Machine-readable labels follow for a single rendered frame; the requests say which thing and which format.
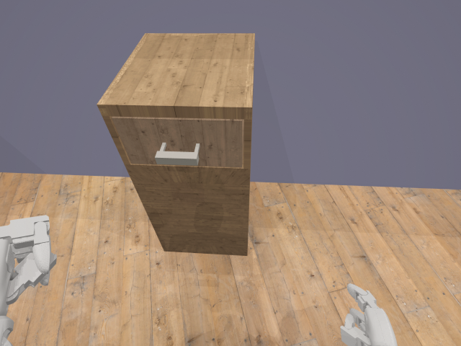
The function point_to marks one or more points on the handle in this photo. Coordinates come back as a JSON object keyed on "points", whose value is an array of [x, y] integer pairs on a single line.
{"points": [[177, 157]]}

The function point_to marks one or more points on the cabinet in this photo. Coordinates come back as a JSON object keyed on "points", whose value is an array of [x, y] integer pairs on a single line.
{"points": [[194, 209]]}

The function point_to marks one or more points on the right robot hand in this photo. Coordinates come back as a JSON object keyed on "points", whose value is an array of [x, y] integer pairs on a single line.
{"points": [[374, 325]]}

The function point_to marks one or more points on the left robot hand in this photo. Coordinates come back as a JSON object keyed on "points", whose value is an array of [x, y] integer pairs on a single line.
{"points": [[28, 240]]}

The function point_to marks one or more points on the drawer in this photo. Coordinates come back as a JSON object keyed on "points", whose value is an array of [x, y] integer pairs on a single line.
{"points": [[221, 140]]}

